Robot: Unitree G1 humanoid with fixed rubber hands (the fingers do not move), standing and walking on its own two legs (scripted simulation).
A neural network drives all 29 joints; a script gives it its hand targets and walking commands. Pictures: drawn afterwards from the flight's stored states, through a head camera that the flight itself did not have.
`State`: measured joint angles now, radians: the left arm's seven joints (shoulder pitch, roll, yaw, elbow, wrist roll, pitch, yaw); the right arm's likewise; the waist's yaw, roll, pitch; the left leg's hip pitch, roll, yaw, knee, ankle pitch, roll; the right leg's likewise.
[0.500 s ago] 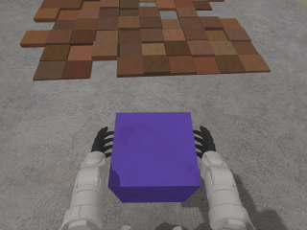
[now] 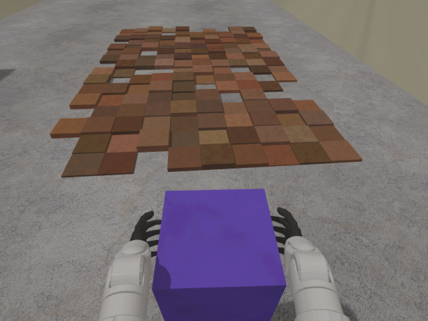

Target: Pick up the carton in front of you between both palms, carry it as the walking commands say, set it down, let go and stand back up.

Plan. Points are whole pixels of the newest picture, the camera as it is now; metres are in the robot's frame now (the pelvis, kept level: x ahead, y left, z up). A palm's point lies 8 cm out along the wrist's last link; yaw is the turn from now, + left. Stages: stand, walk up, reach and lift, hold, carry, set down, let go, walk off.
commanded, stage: reach and lift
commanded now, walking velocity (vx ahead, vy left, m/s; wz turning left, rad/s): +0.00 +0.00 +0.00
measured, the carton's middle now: (216, 262) +0.30 +0.00 -0.05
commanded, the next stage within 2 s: hold in 0.86 s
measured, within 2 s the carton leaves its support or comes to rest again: neither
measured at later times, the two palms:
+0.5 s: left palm (139, 242) +0.30 +0.15 +0.03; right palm (292, 238) +0.30 -0.15 +0.03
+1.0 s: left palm (137, 238) +0.29 +0.15 +0.05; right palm (296, 234) +0.29 -0.15 +0.05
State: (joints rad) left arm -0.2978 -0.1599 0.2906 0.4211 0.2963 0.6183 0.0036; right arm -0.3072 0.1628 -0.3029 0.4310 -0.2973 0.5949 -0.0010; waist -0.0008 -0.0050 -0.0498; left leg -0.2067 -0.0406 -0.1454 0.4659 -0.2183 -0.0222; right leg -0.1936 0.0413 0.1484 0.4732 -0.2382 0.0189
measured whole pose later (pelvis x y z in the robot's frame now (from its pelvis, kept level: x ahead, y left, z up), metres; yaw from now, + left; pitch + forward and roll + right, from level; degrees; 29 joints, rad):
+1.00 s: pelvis +0.01 +0.00 +0.01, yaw +0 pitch -5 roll +0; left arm -0.23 -0.14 0.19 0.21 0.25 0.74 0.01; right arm -0.24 0.15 -0.20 0.23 -0.26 0.72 -0.01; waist 0.00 0.00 -0.01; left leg -0.07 -0.03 -0.14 0.35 -0.18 -0.02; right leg -0.06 0.03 0.14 0.35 -0.20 0.02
